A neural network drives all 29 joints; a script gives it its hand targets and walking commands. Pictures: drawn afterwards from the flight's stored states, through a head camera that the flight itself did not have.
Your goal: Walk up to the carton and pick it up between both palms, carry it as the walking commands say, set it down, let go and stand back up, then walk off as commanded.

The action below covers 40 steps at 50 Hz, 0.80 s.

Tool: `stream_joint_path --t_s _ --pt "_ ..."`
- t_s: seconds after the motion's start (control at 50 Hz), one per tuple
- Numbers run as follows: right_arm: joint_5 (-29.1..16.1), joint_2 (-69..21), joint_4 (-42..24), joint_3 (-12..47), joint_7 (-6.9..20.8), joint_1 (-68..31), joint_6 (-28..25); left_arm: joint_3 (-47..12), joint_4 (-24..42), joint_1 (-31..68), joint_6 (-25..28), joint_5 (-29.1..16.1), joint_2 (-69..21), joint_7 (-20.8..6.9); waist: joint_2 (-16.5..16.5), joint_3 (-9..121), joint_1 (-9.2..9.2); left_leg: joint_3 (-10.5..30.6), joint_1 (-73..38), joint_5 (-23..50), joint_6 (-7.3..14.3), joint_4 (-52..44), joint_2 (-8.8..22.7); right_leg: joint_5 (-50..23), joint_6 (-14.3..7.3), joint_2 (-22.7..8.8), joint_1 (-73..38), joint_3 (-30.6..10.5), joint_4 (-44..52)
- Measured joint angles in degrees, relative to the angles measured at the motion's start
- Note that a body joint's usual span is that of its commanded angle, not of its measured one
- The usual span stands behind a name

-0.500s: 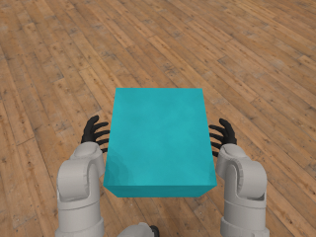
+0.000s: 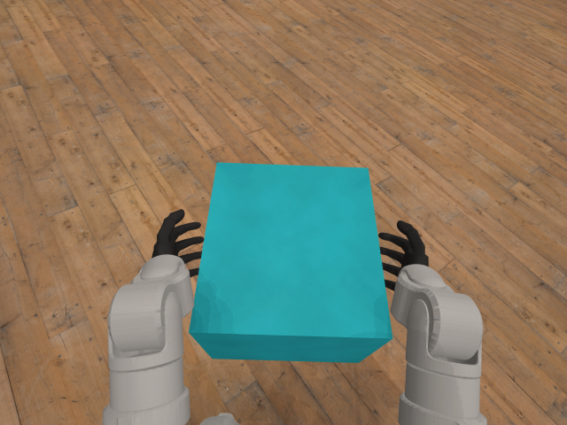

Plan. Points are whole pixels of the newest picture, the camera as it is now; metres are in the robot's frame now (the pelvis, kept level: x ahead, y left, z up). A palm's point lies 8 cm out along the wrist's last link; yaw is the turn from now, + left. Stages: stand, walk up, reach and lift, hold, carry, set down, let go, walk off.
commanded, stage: carry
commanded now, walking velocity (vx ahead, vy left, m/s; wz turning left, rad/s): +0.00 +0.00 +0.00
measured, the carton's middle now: (289, 264) +0.35 +0.01 +0.00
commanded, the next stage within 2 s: none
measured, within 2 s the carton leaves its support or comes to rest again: neither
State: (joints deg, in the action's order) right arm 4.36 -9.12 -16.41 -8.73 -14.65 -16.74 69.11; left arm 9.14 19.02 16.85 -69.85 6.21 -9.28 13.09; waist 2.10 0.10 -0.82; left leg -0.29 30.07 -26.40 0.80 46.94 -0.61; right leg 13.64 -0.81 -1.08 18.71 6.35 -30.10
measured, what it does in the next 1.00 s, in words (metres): steps to the left: left foot, then right foot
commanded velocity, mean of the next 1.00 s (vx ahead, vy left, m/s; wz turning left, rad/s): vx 0.00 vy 0.00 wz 0.00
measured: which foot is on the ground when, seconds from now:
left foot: up 0.00-0.02, down 0.04-0.48, up 0.50-0.62, down 0.64-1.00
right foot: down 0.00-0.04, up 0.06-0.46, down 0.48-0.66, up 0.68-1.00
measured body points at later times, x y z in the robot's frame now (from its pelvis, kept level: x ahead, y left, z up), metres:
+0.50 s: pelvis +0.06 +0.12 -0.01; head +0.06 +0.13 +0.44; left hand +0.34 +0.30 +0.08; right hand +0.36 -0.01 +0.08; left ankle +0.08 +0.11 -0.70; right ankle +0.06 -0.02 -0.74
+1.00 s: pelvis +0.04 +0.21 -0.01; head +0.02 +0.24 +0.43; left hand +0.33 +0.38 +0.06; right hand +0.33 +0.06 +0.06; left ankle +0.09 +0.24 -0.73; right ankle +0.00 +0.08 -0.71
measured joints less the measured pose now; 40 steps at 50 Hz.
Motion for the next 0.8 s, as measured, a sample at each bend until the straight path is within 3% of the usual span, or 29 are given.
stream_joint_path --t_s 0.04,0.1,0.16,0.38,0.4,0.42,0.44,0.46,0.48,0.5,0.52,0.56,0.6,0.64,0.66,0.7,0.8 --pt "0.0 0.0 0.6 0.0 0.3 0.2 -0.2 -0.1 -0.1 0.0 -0.5 0.0 0.1 0.3 -1.4 0.3 0.17 -0.5 -1.1 16.5 1.1 -9.5 1.9 4.6 1.9 -0.4 -0.6 -0.3 -3.9" --pt "0.0 0.1 3.1 0.0 0.9 0.8 -1.8 -0.1 -1.5 0.0 0.0 0.0 0.1 1.2 -0.8 0.5 0.30 -2.0 -2.0 10.3 4.6 -8.0 -1.0 11.8 2.3 -1.1 1.6 -3.7 -11.6" --pt "0.0 0.2 3.7 -0.1 0.7 0.8 -1.3 -0.1 -2.4 -0.2 -0.1 0.0 0.2 1.2 -1.6 0.5 -0.03 -2.3 -2.0 10.0 6.8 -8.0 -2.1 13.2 2.9 1.0 3.1 -3.9 -13.8" --pt "0.0 0.1 2.7 -0.1 0.3 0.7 -1.3 -0.1 -2.4 -0.2 1.1 0.0 0.2 0.5 -2.7 0.5 -0.19 -3.0 -4.6 9.1 9.0 -8.4 -4.6 13.2 3.4 2.7 5.0 -4.0 -15.2" --pt "0.0 0.1 2.7 0.0 0.3 0.8 -1.2 -0.1 -2.4 -0.2 1.0 0.0 0.2 0.5 -2.8 0.6 -0.28 -3.2 -5.2 9.1 8.2 -8.6 -4.8 13.2 3.3 2.7 4.6 -3.9 -15.2" --pt "0.0 0.1 2.7 -0.1 0.3 0.8 -1.1 -0.1 -2.4 -0.3 0.9 0.0 0.2 0.5 -3.1 0.5 -0.31 -3.3 -5.9 9.2 6.1 -8.7 -5.0 13.3 3.2 2.7 3.9 -3.3 -14.5" --pt "0.0 0.1 2.7 -0.1 0.3 0.9 -1.0 -0.2 -2.4 -0.5 0.9 0.0 0.2 0.4 -3.3 0.5 -0.36 -3.6 -6.5 9.7 1.3 -8.8 -5.3 14.1 2.9 2.2 2.2 -1.8 -11.6" --pt "0.0 0.2 2.7 -0.1 0.3 1.0 -0.8 -0.3 -2.5 -0.6 0.8 0.0 0.3 0.3 -3.3 0.5 -0.34 -4.0 -6.6 11.3 -5.3 -8.2 -6.1 14.3 1.6 1.3 -0.4 -0.3 -6.5" --pt "0.0 0.2 2.5 -0.3 0.3 1.0 -0.6 -0.5 -2.5 -0.5 0.8 0.0 0.2 0.3 -3.4 0.3 -0.11 -4.5 -5.4 14.4 -11.5 -5.5 -7.0 9.2 -0.4 0.2 -2.6 0.4 -2.2" --pt "0.0 0.2 2.4 -0.4 0.4 1.1 -0.5 -0.6 -2.6 -0.2 0.6 0.0 0.2 0.5 -3.3 0.2 -0.31 -4.4 -3.5 12.9 -13.8 1.0 -7.5 1.2 -1.8 -1.0 -3.6 0.4 -0.8" --pt "0.0 0.3 2.6 -0.4 0.5 1.2 -0.4 -0.6 -2.6 -0.3 0.3 0.0 0.2 0.6 -3.6 0.4 -0.85 -4.0 -2.4 9.0 -12.9 6.8 -6.8 -0.3 -1.4 -1.5 -4.3 0.2 -1.4" --pt "0.0 0.3 4.1 -0.4 0.8 1.2 0.1 -0.5 -3.2 -0.8 -0.5 0.0 0.3 1.0 -3.9 2.6 -2.06 -1.7 -1.9 3.5 -7.9 10.8 -4.4 2.2 0.9 -1.6 -4.6 -1.2 -1.9" --pt "0.2 0.3 5.5 -0.5 0.8 1.1 0.0 -0.2 -4.6 -0.6 -0.4 0.0 0.2 1.1 -3.8 5.4 -1.81 0.1 -2.6 2.2 -3.6 7.9 -1.5 3.0 3.1 -1.8 -3.6 -1.9 -1.9" --pt "0.9 0.3 7.6 -1.5 0.9 0.3 -0.6 0.4 -8.0 0.3 1.1 0.0 0.0 0.8 -3.6 7.5 -1.03 0.4 -6.2 3.2 -1.6 -3.3 1.4 3.7 4.2 -2.2 -2.0 -1.9 -3.5" --pt "1.0 0.3 8.6 -2.0 0.5 -0.4 -0.8 0.6 -9.6 0.6 2.0 0.0 0.1 0.8 -3.6 7.9 -0.30 0.1 -6.2 7.3 -0.1 -5.5 1.7 4.5 4.6 -2.5 -1.1 -1.8 -5.1" --pt "0.9 -0.2 9.5 -2.0 0.0 0.0 -1.0 0.6 -10.4 -0.2 2.5 0.0 0.4 0.5 -2.4 7.7 0.04 -0.9 -5.9 8.3 2.8 -5.0 0.8 8.7 4.7 -2.2 0.8 -3.6 -9.3" --pt "1.0 -0.1 11.9 -2.0 0.6 0.1 -0.8 0.6 -10.5 -0.6 0.8 0.0 0.4 1.6 -2.3 5.9 0.21 -1.2 -5.7 9.0 4.6 -6.3 0.5 11.0 4.1 1.2 4.8 -3.8 -17.5"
